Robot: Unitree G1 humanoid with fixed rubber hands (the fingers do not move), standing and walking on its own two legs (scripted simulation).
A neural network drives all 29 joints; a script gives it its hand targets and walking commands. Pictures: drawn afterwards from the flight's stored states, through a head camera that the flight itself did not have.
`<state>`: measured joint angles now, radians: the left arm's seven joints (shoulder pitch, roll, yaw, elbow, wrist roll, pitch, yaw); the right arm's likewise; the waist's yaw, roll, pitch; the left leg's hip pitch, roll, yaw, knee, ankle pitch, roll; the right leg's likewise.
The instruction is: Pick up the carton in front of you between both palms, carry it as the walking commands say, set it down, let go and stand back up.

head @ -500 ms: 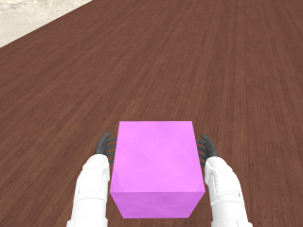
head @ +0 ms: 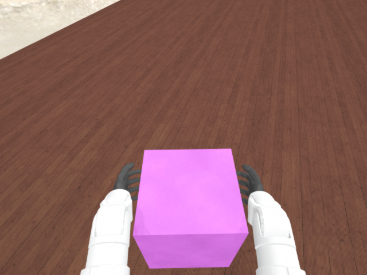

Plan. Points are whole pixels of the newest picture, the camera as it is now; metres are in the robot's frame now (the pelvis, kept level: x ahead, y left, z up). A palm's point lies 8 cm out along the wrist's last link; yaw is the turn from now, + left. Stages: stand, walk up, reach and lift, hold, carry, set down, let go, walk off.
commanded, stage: carry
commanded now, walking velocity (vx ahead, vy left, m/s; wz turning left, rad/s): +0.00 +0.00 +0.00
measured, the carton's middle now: (188, 211) +0.30 +0.00 -0.05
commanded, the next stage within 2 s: hold in 1.40 s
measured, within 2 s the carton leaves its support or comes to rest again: neither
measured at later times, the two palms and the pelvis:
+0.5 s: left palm (115, 197) +0.29 +0.16 +0.04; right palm (249, 199) +0.29 -0.14 +0.03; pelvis -0.01 +0.01 +0.00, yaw +0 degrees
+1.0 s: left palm (116, 199) +0.28 +0.16 +0.04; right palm (253, 202) +0.28 -0.14 +0.03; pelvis -0.01 +0.01 +0.00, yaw +0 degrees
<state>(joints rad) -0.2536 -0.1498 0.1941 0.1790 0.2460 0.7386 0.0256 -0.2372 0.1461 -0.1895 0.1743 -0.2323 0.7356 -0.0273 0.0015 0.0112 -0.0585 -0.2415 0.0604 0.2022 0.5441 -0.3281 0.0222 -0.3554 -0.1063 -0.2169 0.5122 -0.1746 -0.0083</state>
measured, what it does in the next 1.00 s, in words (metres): stands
